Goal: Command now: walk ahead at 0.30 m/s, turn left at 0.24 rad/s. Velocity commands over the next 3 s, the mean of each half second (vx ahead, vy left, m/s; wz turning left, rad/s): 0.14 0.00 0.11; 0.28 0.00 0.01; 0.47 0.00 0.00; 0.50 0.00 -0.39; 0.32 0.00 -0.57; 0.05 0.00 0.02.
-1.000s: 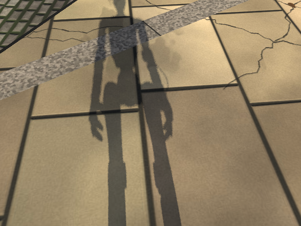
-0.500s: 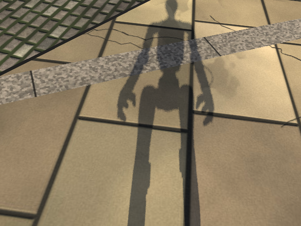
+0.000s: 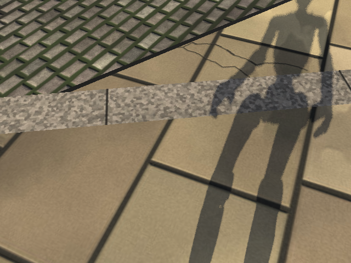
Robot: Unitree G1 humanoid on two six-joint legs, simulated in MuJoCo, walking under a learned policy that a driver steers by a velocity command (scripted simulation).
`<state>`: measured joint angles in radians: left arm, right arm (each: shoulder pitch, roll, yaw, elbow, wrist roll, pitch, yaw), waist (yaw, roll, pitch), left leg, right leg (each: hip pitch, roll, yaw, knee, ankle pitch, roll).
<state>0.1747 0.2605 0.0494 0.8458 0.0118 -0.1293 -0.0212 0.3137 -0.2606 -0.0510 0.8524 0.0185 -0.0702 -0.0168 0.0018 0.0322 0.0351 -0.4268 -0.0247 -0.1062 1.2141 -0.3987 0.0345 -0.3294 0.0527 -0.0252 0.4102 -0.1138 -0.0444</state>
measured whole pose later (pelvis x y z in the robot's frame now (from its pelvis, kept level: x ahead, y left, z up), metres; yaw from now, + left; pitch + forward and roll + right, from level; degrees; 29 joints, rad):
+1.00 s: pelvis +0.25 +0.02 +0.00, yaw +0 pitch +2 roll +1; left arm 0.48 0.20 0.02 1.07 0.00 -0.07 0.00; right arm 0.08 -0.25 -0.06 0.83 0.03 -0.08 0.03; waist 0.08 0.01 0.00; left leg -0.62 0.04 0.05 0.85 -0.16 0.04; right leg 0.05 -0.01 -0.01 0.25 -0.33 -0.02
